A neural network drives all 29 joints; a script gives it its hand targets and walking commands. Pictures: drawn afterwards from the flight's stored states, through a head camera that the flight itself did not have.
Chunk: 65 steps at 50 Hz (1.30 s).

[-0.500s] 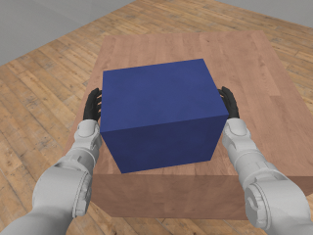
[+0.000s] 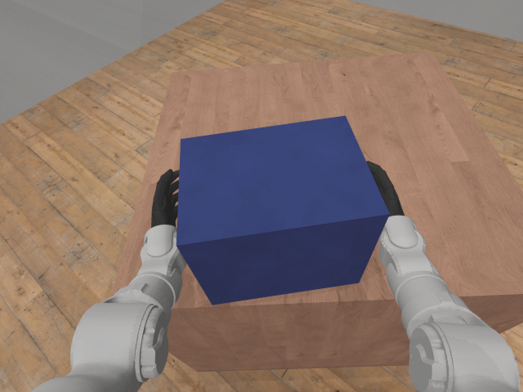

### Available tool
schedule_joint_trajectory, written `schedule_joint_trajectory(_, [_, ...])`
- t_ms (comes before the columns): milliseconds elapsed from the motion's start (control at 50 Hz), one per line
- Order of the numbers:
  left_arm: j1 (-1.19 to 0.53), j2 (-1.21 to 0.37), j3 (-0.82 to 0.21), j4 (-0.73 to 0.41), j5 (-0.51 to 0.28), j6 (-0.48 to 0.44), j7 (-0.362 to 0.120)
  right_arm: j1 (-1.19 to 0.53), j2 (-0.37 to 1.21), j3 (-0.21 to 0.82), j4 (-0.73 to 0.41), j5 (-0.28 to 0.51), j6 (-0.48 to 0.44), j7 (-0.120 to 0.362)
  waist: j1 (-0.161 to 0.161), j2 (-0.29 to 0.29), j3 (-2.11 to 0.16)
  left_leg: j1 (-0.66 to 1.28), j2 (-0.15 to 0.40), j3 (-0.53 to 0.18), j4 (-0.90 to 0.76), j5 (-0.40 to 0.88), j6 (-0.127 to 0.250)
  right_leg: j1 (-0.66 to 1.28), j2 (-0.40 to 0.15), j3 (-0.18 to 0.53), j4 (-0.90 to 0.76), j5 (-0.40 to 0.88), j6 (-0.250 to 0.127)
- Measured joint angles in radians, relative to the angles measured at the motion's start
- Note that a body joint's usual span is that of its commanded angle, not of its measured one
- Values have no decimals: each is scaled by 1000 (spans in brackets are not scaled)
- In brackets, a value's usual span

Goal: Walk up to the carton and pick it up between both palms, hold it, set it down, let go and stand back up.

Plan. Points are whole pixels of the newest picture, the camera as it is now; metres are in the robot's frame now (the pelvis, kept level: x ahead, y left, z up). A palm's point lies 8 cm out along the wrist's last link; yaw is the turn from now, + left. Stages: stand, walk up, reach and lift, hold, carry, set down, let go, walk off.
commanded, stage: reach and lift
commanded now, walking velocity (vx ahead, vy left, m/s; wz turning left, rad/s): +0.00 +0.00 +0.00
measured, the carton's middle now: (275, 215) +0.40 -0.04 +0.02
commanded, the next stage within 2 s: none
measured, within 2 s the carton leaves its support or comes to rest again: leaves its support in 0.84 s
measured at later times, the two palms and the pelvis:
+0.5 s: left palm (167, 219) +0.41 +0.14 +0.04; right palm (385, 209) +0.38 -0.22 +0.03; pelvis -0.01 -0.01 +0.00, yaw +1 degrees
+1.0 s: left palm (165, 222) +0.40 +0.13 +0.05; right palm (389, 213) +0.36 -0.22 +0.04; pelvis -0.02 -0.02 +0.00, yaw +2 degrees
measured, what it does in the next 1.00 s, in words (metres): stands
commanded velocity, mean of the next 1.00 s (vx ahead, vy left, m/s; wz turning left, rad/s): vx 0.00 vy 0.00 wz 0.00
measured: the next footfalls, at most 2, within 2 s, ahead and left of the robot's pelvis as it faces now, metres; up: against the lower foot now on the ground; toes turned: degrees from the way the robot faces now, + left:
none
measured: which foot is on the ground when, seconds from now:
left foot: down 0.00-1.00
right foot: down 0.00-1.00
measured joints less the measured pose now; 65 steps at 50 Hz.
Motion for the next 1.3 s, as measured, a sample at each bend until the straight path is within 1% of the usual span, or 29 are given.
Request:
schedule_joint_trajectory(140, [-6, -8, 5, -11, 9, 2, 9, -6, -8, -8, 11, 6, -12, 5, 11, -10, 4, 0, -1, 10, -10, 6, 4, 0, 1, 10, -16, 13, 3])
schedule_joint_trajectory(220, [-8, -10, -7, -18, 6, 12, 29, -8, -3, -23, 12, 1, -13, 6, 10, -7, -5, -16, 1, 4, -10, 12, 0, -8, 3, 4, -28, 22, -1])
schedule_joint_trajectory(360, [-36, -1, 26, 3, 33, 11, 21, -13, 14, -50, -13, -29, -4, -1, 6, -11, 11, -20, 1, -7, -16, 23, -5, -9, 2, -7, -30, 27, -5])
schedule_joint_trajectory(440, [-47, 6, 9, 18, 17, 11, 20, -15, 20, -54, -11, -36, -7, -9, 7, -16, 3, -31, 1, -11, -17, 28, -9, -23, 2, -11, -23, 25, -10])
schedule_joint_trajectory(560, [-55, 14, 9, 25, 22, 13, 19, -20, 27, -57, -1, -55, -20, -24, -1, -15, -7, -51, 4, -28, -11, 32, -18, -37, 3, -27, -18, 23, -16])
schedule_joint_trajectory(680, [-64, 16, 2, 49, 32, -10, 18, -14, 25, -60, 19, -75, -65, -41, 7, -18, -36, -84, 7, -35, -4, 35, -24, -64, 5, -34, -16, 26, -22])
schedule_joint_trajectory(760, [-56, 14, -3, 35, 33, -24, 18, -16, 19, -57, 51, -75, -113, -53, 8, -23, -44, -92, 7, -40, -9, 44, -27, -69, 5, -39, -23, 34, -25])
schedule_joint_trajectory(840, [-65, 11, 17, 44, 59, -46, 15, -20, 16, -70, 80, -82, -160, -62, 14, -38, -55, -107, 6, -40, -11, 51, -28, -85, 4, -38, -24, 41, -28])
schedule_joint_trajectory(980, [-75, 19, 18, 43, 82, -56, 15, -43, 14, -98, 156, -84, -230, -73, 13, -56, -70, -133, 4, -39, -9, 61, -30, -111, 2, -37, -22, 50, -34])
schedule_joint_trajectory(1100, [-99, 30, -3, 69, 74, -47, 11, -54, 12, -81, 183, -60, -235, -84, 18, -73, -87, -158, 8, -31, 1, 61, -32, -140, 6, -29, -13, 54, -38])
schedule_joint_trajectory(1220, [-97, 38, -52, 51, 41, -18, 11, -39, 11, -20, 156, -2, -205, -96, 14, -78, -109, -183, 8, -33, 11, 60, -32, -164, 6, -30, -4, 52, -38])
schedule_joint_trajectory(1300, [-80, 37, -91, 22, 13, 10, 16, -18, 8, 22, 129, 36, -179, -101, 12, -70, -126, -192, 10, -36, 20, 53, -33, -170, 8, -33, 1, 47, -38])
